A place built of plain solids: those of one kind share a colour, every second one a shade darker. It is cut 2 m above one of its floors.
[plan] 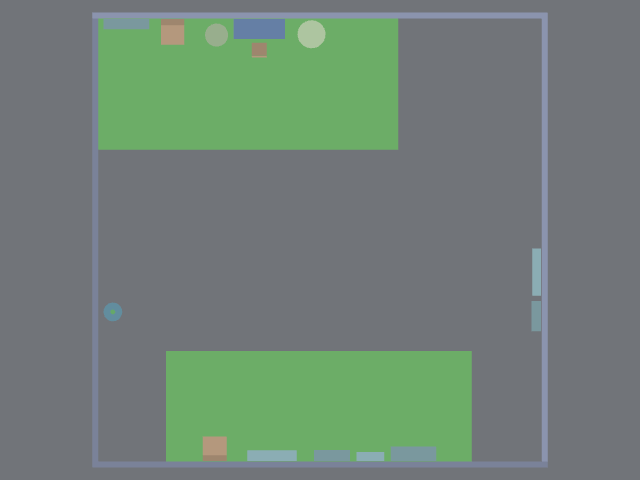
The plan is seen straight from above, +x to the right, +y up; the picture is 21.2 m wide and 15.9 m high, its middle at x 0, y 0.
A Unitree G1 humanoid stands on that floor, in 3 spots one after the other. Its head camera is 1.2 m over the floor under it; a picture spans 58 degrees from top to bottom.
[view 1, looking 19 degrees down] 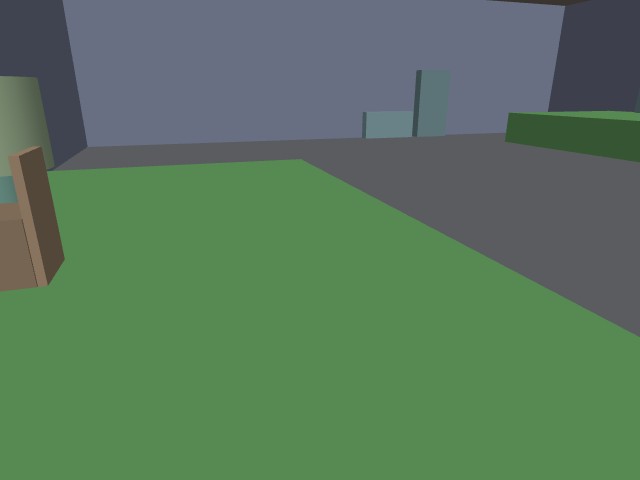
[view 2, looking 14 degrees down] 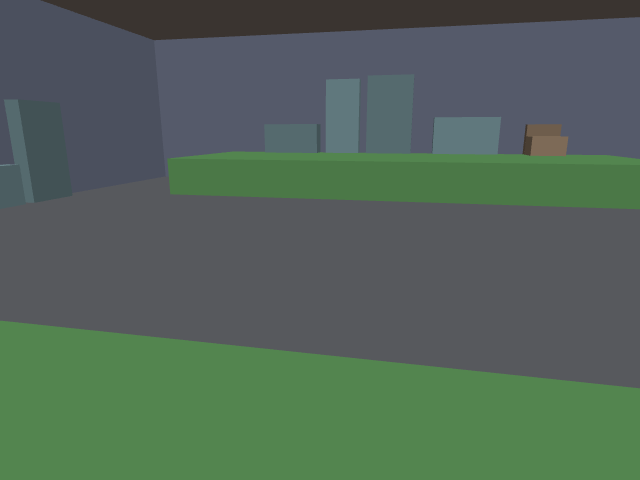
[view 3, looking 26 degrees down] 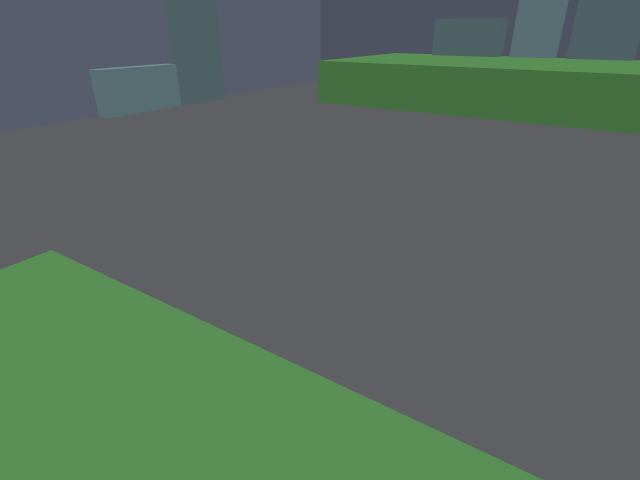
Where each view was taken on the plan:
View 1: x -5.23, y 5.15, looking -18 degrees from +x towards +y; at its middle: floor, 3.69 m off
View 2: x -0.29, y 5.12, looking -78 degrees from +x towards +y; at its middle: ground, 5.62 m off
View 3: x -0.04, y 4.05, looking -57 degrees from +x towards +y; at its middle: ground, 3.10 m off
